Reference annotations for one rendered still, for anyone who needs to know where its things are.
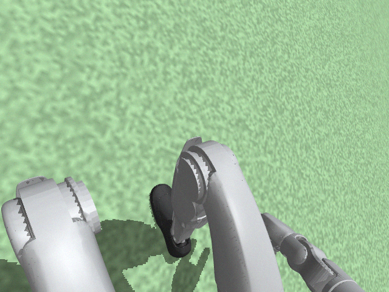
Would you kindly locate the right robot hand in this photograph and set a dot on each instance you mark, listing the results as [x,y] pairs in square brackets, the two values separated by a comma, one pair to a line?
[276,229]

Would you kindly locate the right robot foot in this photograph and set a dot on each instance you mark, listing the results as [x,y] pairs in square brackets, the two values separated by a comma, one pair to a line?
[160,198]

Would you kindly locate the right robot arm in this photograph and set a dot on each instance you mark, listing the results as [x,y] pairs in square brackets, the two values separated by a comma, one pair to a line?
[319,273]

